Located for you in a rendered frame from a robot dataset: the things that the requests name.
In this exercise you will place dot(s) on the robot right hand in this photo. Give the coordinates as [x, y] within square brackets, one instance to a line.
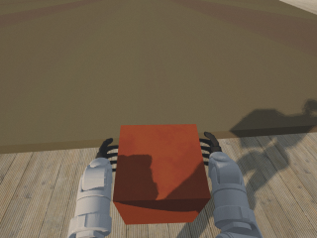
[213, 143]

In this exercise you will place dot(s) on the robot left hand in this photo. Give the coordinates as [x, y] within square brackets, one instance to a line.
[104, 149]

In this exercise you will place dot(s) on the carton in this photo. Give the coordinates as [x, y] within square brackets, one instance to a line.
[160, 174]

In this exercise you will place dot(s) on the robot left forearm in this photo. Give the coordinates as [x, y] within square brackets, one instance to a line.
[92, 211]

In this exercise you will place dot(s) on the robot right forearm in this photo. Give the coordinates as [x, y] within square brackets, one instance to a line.
[232, 211]

